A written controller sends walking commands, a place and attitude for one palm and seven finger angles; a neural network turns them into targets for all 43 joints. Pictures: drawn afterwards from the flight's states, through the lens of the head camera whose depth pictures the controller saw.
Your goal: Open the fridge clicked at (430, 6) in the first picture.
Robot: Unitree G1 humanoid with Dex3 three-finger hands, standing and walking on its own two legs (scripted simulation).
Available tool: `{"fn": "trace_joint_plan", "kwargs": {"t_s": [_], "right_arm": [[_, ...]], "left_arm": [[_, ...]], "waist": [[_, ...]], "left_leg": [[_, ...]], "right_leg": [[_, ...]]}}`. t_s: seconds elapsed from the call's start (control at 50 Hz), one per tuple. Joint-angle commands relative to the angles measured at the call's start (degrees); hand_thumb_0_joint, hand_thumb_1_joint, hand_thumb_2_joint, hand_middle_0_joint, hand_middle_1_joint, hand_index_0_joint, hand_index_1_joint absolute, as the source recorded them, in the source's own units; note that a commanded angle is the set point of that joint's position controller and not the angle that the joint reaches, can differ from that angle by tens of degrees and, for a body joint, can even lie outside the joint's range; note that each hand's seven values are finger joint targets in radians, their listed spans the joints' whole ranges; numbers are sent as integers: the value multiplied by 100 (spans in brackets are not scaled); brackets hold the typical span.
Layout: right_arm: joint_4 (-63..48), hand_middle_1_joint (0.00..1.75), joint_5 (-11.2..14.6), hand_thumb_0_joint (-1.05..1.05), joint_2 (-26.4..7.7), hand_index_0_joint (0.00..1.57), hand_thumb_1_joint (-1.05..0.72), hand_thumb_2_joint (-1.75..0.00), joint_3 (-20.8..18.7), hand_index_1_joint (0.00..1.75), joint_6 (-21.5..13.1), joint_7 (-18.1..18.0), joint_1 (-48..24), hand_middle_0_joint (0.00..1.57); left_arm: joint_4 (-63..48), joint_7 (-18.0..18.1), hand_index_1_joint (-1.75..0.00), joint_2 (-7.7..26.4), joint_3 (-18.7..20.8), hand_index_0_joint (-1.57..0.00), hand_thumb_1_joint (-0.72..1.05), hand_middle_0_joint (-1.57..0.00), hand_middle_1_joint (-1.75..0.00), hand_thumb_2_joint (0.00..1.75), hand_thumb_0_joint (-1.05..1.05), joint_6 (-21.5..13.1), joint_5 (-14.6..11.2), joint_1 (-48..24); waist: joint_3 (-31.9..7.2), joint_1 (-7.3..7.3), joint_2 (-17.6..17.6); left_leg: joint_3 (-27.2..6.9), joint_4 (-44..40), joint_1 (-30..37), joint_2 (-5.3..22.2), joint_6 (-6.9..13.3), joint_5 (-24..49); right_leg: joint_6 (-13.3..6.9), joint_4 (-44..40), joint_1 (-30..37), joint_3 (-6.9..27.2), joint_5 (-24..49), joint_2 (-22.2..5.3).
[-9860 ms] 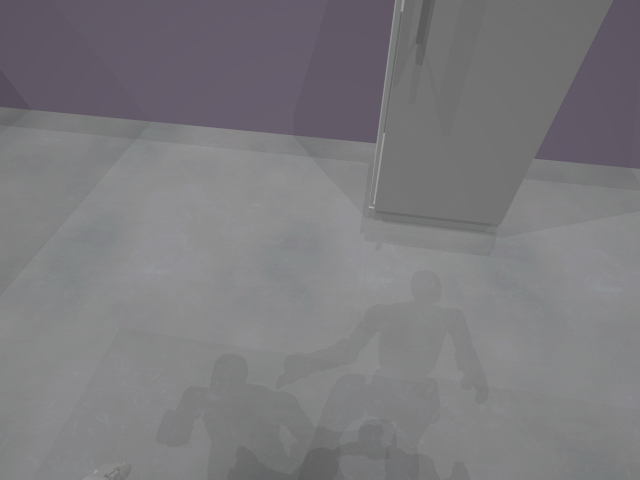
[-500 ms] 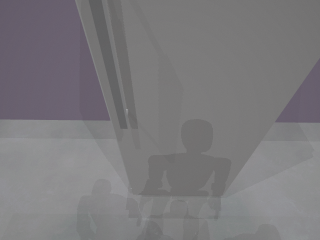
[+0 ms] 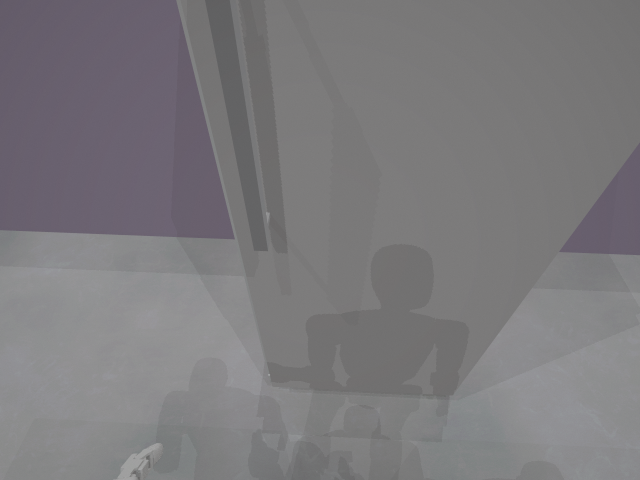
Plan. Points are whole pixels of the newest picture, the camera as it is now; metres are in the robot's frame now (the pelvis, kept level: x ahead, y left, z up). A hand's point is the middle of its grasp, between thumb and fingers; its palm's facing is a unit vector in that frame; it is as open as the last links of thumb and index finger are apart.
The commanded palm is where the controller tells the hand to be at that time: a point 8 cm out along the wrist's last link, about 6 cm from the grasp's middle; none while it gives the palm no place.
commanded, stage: raise the hand to about handle height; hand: left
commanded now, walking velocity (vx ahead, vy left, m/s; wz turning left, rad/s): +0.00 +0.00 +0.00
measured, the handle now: (244, 105) +0.44 +0.12 +0.25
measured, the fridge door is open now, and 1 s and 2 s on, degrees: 0 0 0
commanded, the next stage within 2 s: move the hooked fingers beside the handle in 2.00 s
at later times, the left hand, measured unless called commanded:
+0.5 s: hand (146, 441) +0.16 +0.20 +0.02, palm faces +0.07 -0.99 -0.09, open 9.7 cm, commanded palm +0.14 +0.26 +0.02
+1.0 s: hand (92, 364) +0.21 +0.26 +0.08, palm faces +0.07 -0.99 -0.08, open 12.6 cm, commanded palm +0.18 +0.31 +0.10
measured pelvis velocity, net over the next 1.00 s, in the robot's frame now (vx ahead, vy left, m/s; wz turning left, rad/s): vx -0.01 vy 0.01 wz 0.05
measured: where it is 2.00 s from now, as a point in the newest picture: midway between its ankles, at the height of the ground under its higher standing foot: outside the picture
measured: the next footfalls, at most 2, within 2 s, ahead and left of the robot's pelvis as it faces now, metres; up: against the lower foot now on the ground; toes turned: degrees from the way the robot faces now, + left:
none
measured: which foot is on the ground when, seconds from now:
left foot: down 0.00-1.00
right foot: down 0.00-1.00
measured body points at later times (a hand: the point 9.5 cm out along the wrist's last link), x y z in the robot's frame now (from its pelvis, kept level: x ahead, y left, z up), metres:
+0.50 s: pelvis -0.03 -0.01 -0.06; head +0.00 +0.01 +0.39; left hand +0.15 +0.26 +0.02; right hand +0.20 -0.20 -0.11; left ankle -0.03 +0.10 -0.74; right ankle +0.00 -0.10 -0.74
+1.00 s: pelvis -0.01 +0.01 -0.02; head -0.01 +0.01 +0.43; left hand +0.20 +0.31 +0.09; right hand +0.18 -0.23 -0.08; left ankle -0.03 +0.10 -0.74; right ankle +0.00 -0.10 -0.74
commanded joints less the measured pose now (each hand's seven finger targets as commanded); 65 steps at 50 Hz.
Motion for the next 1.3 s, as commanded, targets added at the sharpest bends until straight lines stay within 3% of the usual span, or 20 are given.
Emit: {"fn": "trace_joint_plan", "kwargs": {"t_s": [0.0,0.02,0.06,0.1,0.12,0.16,0.18,0.22,0.3,0.32,0.4,0.46,0.52,0.62,0.74,0.9,1.08,1.12,1.24,1.28], "right_arm": [[-1680,30,-55,0,-1121,20,-90,-90,-393,30,-1046,-39,-890,20],[-1898,30,-82,0,-1086,20,-90,-90,-457,30,-1078,50,-943,20],[-2241,30,-143,0,-1038,20,-90,-90,-512,30,-1065,241,-1140,20],[-2691,30,-179,0,-1152,20,-90,-90,-607,30,-999,440,-1347,20],[-2868,30,-146,0,-1230,20,-90,-90,-682,30,-910,502,-1331,20],[-3332,30,-43,0,-1193,20,-90,-90,-636,30,-719,460,-1467,20],[-3540,30,-6,0,-1170,20,-90,-90,-586,30,-635,408,-1501,20],[-3696,30,-14,0,-1114,20,-90,-90,-544,30,-513,288,-1356,20],[-3643,30,-73,0,-965,20,-90,-90,-458,30,-502,185,-862,20],[-3552,30,-106,0,-1015,20,-90,-90,-404,30,-497,159,-774,20],[-3271,30,-6,0,-1110,20,-90,-90,-266,30,-686,47,-838,20],[-3261,30,96,0,-1145,20,-90,-90,-221,30,-742,-48,-916,20],[-3241,30,124,0,-1078,20,-90,-90,-198,30,-760,-105,-1099,20],[-3167,30,65,0,-983,20,-90,-90,-165,30,-896,-65,-1142,20],[-3005,30,110,0,-1115,20,-90,-90,-194,30,-1117,-48,-925,20],[-2875,30,141,0,-1159,20,-90,-90,-165,30,-1204,-164,-910,20],[-2865,30,184,0,-1159,20,-90,-90,-37,30,-1107,-247,-1072,20],[-2848,30,182,0,-1175,20,-90,-90,0,30,-1068,-257,-1111,20],[-2842,30,189,0,-1127,20,-90,-90,71,30,-1007,-268,-1244,20],[-2810,30,206,0,-1125,20,-90,-90,84,30,-977,-276,-1235,20]], "left_arm": [[-2559,-96,-39,102,108,-21,76,-21,-39,84,0,-1332,-422,-853],[-2003,-374,-40,-79,191,-21,74,-21,-40,83,0,-1665,-485,113],[-1500,-1091,-43,-428,137,-22,69,-22,-43,81,0,-2506,-692,1152],[-1621,-1888,-47,-121,321,-22,64,-22,-47,79,0,-3344,-837,1273],[-1358,-2177,-48,373,794,-22,62,-22,-48,78,0,-3466,-801,1414],[-2035,-2368,-51,765,1090,-22,57,-22,-51,76,0,-3168,-810,1139],[-2480,-2369,-53,719,1013,-22,55,-22,-53,75,0,-2939,-899,837],[-3374,-2122,-55,975,1322,-23,50,-23,-55,73,0,-2708,-1078,99],[-5032,-1577,-62,972,1114,-24,41,-24,-62,69,0,-3083,-901,-767],[-5186,-1591,-63,1014,931,-24,39,-24,-63,68,0,-3186,-832,-1158],[-4449,-2073,-69,985,593,-24,29,-24,-69,64,0,-3076,-885,-1260],[-3866,-2396,-74,1271,937,-25,22,-25,-74,61,0,-2373,-1002,-965],[-3467,-2387,-78,1555,1591,-25,15,-25,-78,58,0,-1732,-1225,-681],[-3910,-2182,-86,1617,2027,-26,4,-26,-86,53,0,-1708,-1475,-731],[-3934,-2348,-94,1603,1819,-27,-10,-27,-94,47,0,-1793,-1423,-1152],[-3964,-2412,-107,2037,2245,-29,-29,-29,-107,39,0,-1446,-1500,-1789],[-3492,-2749,-120,2389,2436,-30,-50,-30,-120,30,0,-724,-1511,-2889],[-3330,-2828,-120,2517,2529,-30,-50,-30,-120,30,0,-576,-1511,-3039],[-3400,-2944,-120,2808,2747,-30,-50,-30,-120,30,0,-313,-1517,-3781],[-3153,-2981,-120,2847,2773,-30,-50,-30,-120,30,0,-212,-1530,-3899]], "waist": [[-206,-410,-447],[-172,-111,-824],[-343,158,-1471],[-492,161,-1190],[-573,259,-726],[-1054,433,-747],[-1154,408,-348],[-1404,328,-99],[-1851,-97,605],[-1749,-302,402],[-1318,-467,618],[-1482,-232,393],[-1609,76,-15],[-1678,261,-102],[-1475,82,184],[-1389,155,401],[-1248,179,460],[-1081,208,321],[-1348,215,627],[-1220,195,431]], "left_leg": [[-382,362,-831,204,-77,588],[-343,608,-1217,145,-105,496],[-207,1232,-2099,61,-185,198],[-66,1769,-2604,-62,-242,-97],[-6,1945,-2622,-110,-232,-12],[106,2020,-3063,-161,-118,-91],[132,2028,-3047,-179,-83,-187],[27,2108,-3011,-142,-58,-254],[-230,2337,-2337,53,33,291],[-307,2423,-2347,103,66,286],[-443,2295,-2411,126,65,-285],[-453,2033,-2419,96,63,-348],[-449,1769,-2406,87,45,-74],[-419,1490,-2123,108,0,641],[-367,1260,-1740,117,9,627],[-424,880,-1133,135,-32,1017],[-510,481,-581,148,-25,1148],[-514,419,-566,151,-7,1162],[-513,272,-181,141,-23,1425],[-550,204,-198,154,-37,1356]], "right_leg": [[84,132,-1209,-517,-36,-147],[48,341,-1292,-570,-180,-137],[36,975,-1758,-548,-426,-103],[-23,1360,-1899,-368,-533,-157],[-106,1515,-1811,-214,-363,-193],[-59,1727,-1687,-111,-381,-223],[-47,1754,-1741,-68,-526,-208],[-16,1776,-1810,19,-748,-159],[-15,1903,-2057,-83,28,-62],[2,1914,-2203,-60,56,-23],[10,1610,-2334,-113,-592,-22],[26,1304,-1849,-71,-780,-71],[55,1104,-1291,-84,-637,-119],[55,1143,-793,-242,297,-108],[61,929,-883,-260,287,-116],[40,714,-602,-405,731,-87],[15,321,-274,-402,877,-57],[12,218,-233,-393,902,-38],[-10,80,-10,-388,1121,-62],[1,23,-55,-417,1048,-53]]}}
